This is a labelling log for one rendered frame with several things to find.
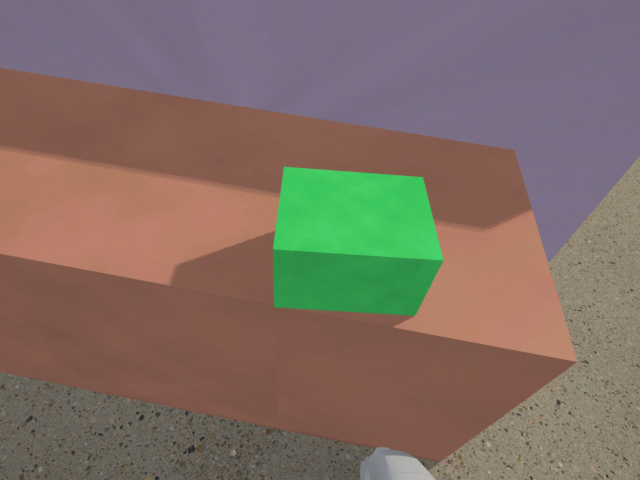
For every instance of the robot right thigh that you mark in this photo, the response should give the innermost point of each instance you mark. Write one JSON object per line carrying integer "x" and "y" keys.
{"x": 393, "y": 465}

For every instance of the pedestal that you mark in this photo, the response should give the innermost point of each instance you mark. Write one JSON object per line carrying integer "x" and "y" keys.
{"x": 136, "y": 260}

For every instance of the carton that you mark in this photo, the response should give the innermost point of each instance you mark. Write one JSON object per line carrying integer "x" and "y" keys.
{"x": 353, "y": 242}

